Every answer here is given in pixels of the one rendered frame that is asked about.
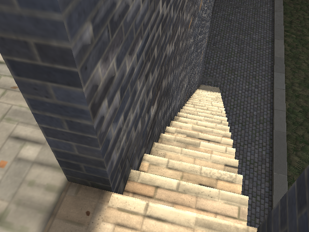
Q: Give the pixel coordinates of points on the stairs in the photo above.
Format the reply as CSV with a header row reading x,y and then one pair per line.
x,y
193,165

